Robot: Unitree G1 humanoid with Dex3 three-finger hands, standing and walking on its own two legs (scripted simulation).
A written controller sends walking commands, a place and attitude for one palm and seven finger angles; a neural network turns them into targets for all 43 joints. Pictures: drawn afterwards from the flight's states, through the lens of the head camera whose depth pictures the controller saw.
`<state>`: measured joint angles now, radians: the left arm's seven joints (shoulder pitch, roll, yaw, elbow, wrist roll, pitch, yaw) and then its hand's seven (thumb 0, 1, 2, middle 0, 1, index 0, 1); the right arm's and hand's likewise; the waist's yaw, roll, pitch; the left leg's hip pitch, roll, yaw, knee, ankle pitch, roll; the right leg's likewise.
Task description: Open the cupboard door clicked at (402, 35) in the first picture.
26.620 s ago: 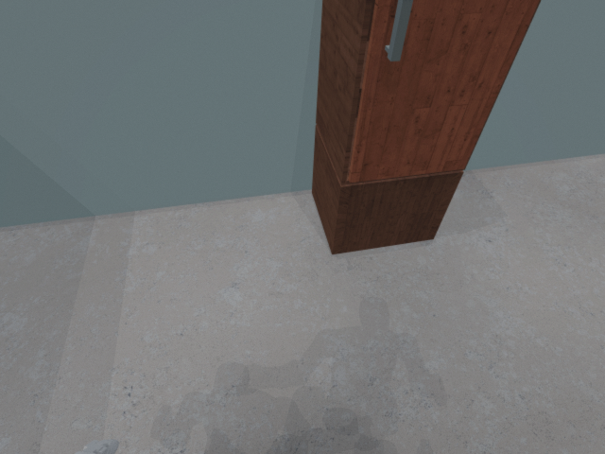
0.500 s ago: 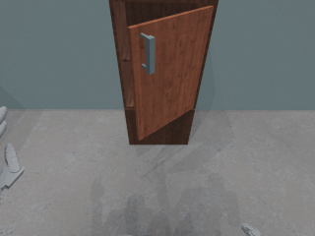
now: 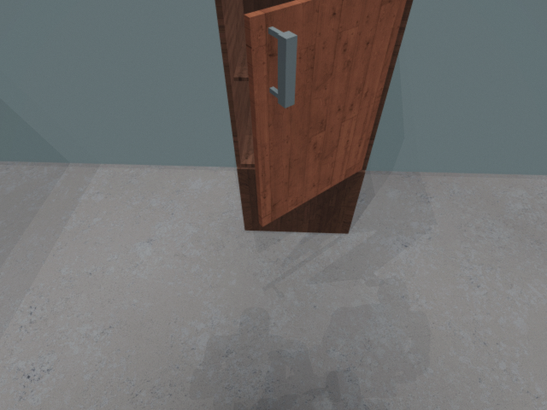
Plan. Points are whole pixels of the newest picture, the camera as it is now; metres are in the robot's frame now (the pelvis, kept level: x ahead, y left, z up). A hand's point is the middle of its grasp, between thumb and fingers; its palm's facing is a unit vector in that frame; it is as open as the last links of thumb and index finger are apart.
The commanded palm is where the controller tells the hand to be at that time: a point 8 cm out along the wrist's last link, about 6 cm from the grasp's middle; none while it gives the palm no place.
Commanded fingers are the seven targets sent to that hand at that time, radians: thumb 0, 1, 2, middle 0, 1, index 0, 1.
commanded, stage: let the arm hang, fingers relaxed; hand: left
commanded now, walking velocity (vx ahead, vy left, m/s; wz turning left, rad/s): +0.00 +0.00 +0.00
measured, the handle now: (280, 67) +0.67 +0.01 +0.17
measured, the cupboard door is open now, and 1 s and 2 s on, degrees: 39 39 39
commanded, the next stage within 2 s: look to check the result in 0.80 s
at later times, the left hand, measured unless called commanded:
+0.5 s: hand out of the picture +0.00 +0.18 -0.16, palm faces +0.02 -0.98 -0.19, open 7.3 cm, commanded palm none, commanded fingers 0.00 0.90 0.90 -0.20 -0.30 -0.20 -0.30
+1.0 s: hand out of the picture +0.01 +0.18 -0.16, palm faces +0.02 -0.98 -0.19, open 7.4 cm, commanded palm none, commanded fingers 0.00 0.90 0.90 -0.20 -0.30 -0.20 -0.30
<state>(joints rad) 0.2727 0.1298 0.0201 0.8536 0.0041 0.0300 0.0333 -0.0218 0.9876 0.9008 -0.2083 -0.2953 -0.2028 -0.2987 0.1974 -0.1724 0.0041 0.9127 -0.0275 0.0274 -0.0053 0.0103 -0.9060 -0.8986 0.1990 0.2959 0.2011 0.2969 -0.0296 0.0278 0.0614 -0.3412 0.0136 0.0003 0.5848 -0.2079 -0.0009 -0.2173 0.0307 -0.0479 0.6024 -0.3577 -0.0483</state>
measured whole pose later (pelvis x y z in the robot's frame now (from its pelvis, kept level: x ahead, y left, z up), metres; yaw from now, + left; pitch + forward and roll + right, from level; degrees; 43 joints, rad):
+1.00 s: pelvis +0.02 +0.02 +0.02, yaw -1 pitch -2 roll +0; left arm 0.29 0.13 0.01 1.15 0.01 -0.01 0.03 0.00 0.91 0.90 -0.20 -0.29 -0.20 -0.30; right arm 0.27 -0.14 -0.01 1.15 -0.02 0.01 -0.04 0.01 -0.91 -0.90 0.20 0.30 0.20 0.30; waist -0.01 0.02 0.06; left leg -0.22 -0.01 0.03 0.41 -0.17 0.02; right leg -0.10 0.01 -0.02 0.41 -0.29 -0.02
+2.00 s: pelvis +0.02 -0.01 -0.01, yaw -14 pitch +0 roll +2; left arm 0.21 0.20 0.09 0.97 0.03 0.04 -0.01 0.00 0.91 0.90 -0.20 -0.29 -0.20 -0.30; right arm 0.17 -0.21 -0.07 0.97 -0.03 0.03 -0.04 0.01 -0.90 -0.90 0.20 0.30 0.20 0.30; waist 0.02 0.03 0.11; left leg -0.32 0.12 0.21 0.65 -0.32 -0.03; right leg -0.30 0.01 -0.01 0.66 -0.34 -0.03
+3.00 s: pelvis +0.03 +0.00 +0.00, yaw -50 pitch +0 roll +1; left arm 0.12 0.23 0.06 0.89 0.03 0.05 0.00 0.00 0.91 0.90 -0.20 -0.29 -0.20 -0.30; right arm 0.20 -0.26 -0.07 0.91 -0.01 0.06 -0.03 0.01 -0.91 -0.90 0.20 0.30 0.20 0.30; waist -0.03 0.00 0.13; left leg -0.44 0.07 0.05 0.98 -0.46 -0.07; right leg -0.31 0.01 0.06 0.57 -0.26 -0.01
